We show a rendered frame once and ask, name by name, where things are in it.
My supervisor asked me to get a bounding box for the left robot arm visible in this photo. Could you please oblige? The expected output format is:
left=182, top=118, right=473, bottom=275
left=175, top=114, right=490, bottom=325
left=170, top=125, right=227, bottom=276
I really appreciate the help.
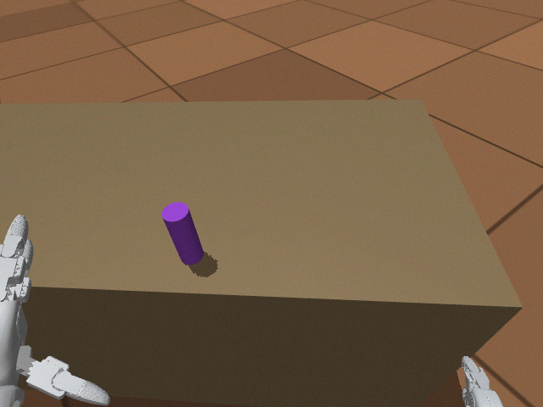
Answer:
left=0, top=385, right=25, bottom=407

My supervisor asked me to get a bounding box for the left robot hand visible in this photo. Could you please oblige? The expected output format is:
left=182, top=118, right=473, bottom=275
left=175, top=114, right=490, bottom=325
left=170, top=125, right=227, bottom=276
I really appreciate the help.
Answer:
left=0, top=215, right=110, bottom=405

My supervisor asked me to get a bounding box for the right robot hand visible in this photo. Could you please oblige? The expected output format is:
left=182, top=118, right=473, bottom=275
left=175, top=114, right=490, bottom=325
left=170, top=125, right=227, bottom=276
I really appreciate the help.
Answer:
left=462, top=356, right=504, bottom=407

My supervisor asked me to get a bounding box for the can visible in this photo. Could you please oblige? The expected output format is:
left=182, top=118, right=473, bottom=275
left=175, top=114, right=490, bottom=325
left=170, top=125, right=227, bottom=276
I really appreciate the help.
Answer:
left=162, top=202, right=204, bottom=265

